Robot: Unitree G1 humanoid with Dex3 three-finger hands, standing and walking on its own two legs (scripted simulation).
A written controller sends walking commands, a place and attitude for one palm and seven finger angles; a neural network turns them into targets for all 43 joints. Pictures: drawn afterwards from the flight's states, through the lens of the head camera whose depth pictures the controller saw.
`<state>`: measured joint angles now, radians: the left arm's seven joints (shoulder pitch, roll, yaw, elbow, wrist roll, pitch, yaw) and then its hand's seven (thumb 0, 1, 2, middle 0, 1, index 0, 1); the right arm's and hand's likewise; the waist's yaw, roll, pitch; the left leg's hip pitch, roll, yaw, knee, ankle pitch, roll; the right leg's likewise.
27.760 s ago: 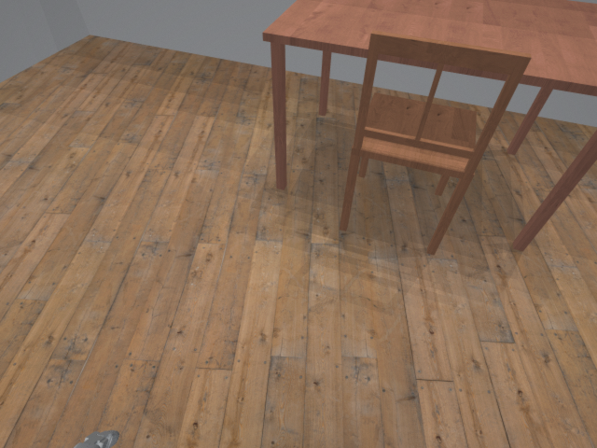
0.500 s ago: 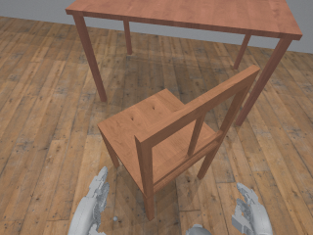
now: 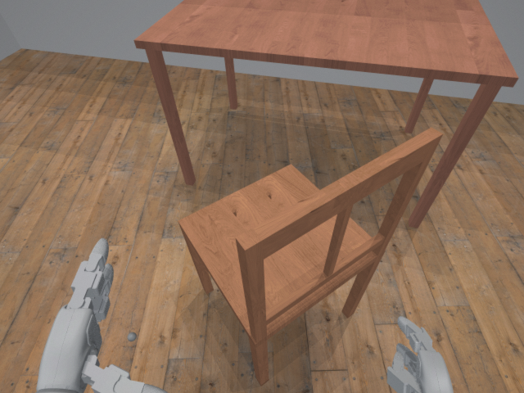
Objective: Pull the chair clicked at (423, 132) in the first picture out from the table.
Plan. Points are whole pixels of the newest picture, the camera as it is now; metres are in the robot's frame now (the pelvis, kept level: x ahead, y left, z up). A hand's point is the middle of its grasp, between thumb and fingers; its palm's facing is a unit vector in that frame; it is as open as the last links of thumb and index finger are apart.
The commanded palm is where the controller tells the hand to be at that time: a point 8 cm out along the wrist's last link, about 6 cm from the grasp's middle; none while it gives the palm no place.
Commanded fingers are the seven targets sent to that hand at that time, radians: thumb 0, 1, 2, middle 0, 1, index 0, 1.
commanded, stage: draw the hand back to the body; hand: left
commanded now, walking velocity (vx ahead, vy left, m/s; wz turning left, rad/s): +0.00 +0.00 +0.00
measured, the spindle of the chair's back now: (336, 241) +0.42 -0.11 -0.06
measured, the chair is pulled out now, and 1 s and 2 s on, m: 0.55 0.55 0.55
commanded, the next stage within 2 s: step back with the hand held close in 0.98 s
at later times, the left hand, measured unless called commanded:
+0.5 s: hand (44, 276) +0.20 +0.24 +0.18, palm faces +0.43 -0.81 -0.41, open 10.8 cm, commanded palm +0.16 +0.28 +0.21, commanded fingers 0.00 0.75 0.83 -0.18 -0.27 -0.18 -0.27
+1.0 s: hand (25, 260) +0.21 +0.25 +0.20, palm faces +0.47 -0.78 -0.41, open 7.5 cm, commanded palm +0.16 +0.29 +0.22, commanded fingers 0.00 0.90 0.90 -0.20 -0.30 -0.20 -0.30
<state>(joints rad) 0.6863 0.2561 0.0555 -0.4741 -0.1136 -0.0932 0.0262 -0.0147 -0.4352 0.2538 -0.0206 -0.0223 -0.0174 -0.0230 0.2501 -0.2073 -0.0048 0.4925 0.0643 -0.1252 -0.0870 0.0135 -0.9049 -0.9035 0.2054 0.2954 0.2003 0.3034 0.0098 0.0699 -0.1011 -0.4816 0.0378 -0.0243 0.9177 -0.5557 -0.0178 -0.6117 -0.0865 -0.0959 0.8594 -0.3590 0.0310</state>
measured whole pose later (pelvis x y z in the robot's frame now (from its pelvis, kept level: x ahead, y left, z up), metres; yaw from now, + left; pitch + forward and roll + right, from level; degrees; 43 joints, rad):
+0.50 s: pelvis +0.02 -0.01 +0.04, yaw -1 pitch -3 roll -1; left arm 0.55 0.32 0.26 -0.43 -0.06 -0.04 0.18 0.00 0.41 0.66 -0.14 -0.20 -0.14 -0.20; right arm 0.20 -0.21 0.01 0.60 0.03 -0.15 -0.08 0.01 -0.90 -0.90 0.21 0.30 0.20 0.30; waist 0.06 0.09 0.00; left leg -0.04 0.05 0.01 0.48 -0.38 -0.02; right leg -0.20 -0.06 -0.09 0.50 -0.23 0.03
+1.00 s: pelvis +0.01 -0.01 +0.05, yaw -2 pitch -4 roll -1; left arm 0.51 0.33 0.34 -0.41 -0.06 -0.07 0.17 0.01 0.88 0.89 -0.21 -0.30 -0.21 -0.30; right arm 0.21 -0.23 -0.02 0.65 0.03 -0.16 -0.08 0.01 -0.91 -0.90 0.20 0.30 0.20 0.30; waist 0.05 0.09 0.03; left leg 0.00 0.05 0.03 0.43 -0.35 -0.03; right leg -0.18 -0.05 -0.07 0.45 -0.19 0.02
